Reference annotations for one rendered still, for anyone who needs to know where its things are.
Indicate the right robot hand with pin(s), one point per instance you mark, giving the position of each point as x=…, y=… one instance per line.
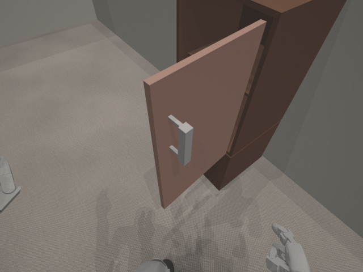
x=292, y=258

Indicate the robot left thigh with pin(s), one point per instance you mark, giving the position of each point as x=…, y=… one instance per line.
x=152, y=266

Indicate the cupboard door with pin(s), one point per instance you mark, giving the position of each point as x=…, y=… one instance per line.
x=205, y=90

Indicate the handle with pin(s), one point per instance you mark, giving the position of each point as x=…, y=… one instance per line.
x=185, y=135

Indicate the left robot hand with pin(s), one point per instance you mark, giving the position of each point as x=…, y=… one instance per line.
x=8, y=190

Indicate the robot left foot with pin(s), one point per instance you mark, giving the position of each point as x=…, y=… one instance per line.
x=169, y=264

